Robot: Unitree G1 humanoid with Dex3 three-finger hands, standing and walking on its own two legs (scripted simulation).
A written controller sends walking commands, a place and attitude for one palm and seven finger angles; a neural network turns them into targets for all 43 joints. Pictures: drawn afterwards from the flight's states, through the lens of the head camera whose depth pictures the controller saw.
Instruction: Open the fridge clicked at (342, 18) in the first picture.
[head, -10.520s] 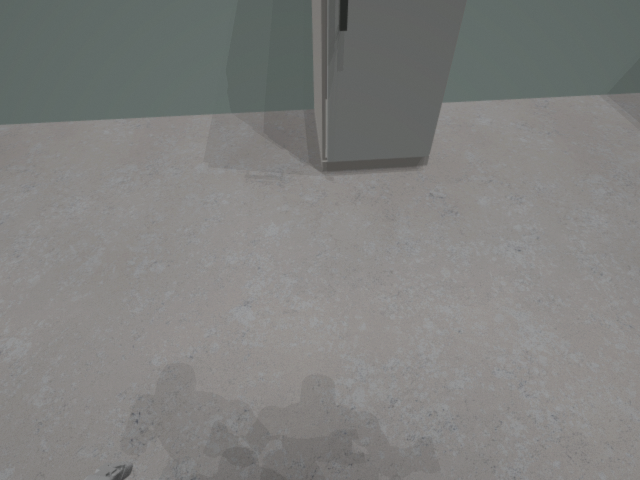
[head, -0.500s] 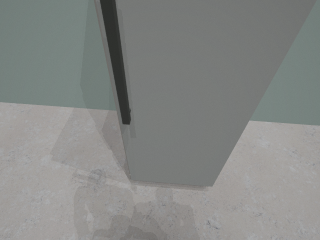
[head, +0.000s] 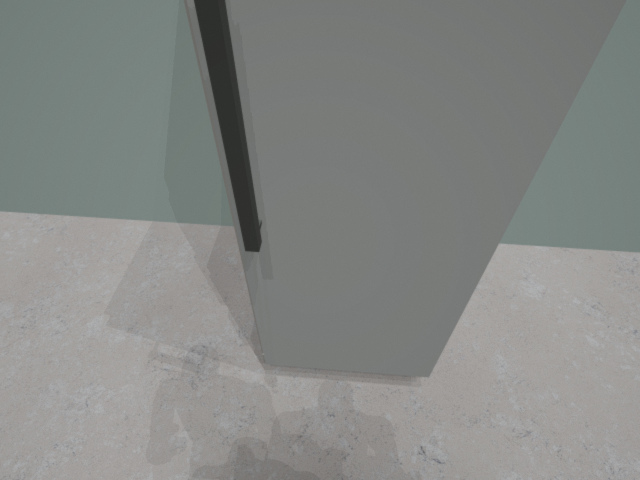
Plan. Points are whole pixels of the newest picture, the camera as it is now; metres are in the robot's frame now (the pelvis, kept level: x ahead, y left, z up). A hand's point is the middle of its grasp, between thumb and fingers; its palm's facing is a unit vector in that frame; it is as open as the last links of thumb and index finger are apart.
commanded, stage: raise the hand to about handle height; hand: left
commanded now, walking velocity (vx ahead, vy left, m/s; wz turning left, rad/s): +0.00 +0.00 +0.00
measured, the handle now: (237, 125) +0.53 +0.16 +0.18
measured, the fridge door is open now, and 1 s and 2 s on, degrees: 0 0 0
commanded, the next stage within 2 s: move the hooked fingers beside the handle in 2.00 s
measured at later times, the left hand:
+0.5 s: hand (157, 453) +0.15 +0.20 -0.01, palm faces +0.10 -0.99 -0.07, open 9.7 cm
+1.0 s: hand (125, 377) +0.22 +0.24 +0.04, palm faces +0.01 -1.00 -0.06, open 12.7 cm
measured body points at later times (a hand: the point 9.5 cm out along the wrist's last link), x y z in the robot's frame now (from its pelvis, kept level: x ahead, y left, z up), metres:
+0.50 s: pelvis -0.01 -0.02 -0.07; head +0.03 -0.01 +0.38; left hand +0.14 +0.25 +0.00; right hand +0.22 -0.23 -0.12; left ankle +0.00 +0.11 -0.74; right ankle +0.01 -0.11 -0.74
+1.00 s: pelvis +0.00 +0.01 -0.04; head +0.03 +0.01 +0.41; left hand +0.21 +0.30 +0.05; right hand +0.16 -0.24 -0.10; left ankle +0.00 +0.11 -0.74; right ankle +0.01 -0.11 -0.74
